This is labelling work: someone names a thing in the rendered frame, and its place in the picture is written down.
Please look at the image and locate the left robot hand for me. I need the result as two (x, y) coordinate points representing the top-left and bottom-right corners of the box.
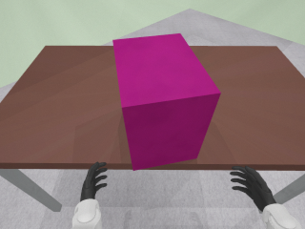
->
(80, 161), (108, 202)

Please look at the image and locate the left robot forearm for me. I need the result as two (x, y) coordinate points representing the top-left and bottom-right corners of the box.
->
(71, 198), (102, 229)

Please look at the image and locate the carton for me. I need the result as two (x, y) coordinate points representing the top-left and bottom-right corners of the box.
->
(112, 33), (221, 171)

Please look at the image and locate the table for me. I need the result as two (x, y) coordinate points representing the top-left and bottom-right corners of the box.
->
(0, 45), (305, 214)

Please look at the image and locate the right robot forearm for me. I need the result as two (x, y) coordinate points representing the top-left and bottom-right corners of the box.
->
(262, 203), (302, 229)

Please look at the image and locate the right robot hand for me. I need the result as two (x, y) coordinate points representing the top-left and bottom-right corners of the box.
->
(230, 166), (276, 212)

